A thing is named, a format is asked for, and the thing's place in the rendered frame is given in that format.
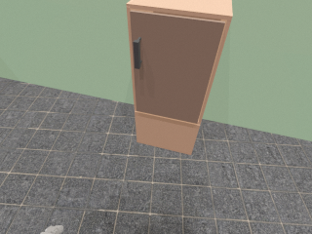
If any handle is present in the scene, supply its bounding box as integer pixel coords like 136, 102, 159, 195
133, 37, 142, 69

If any cupboard door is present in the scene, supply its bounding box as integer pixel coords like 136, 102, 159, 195
130, 10, 225, 124

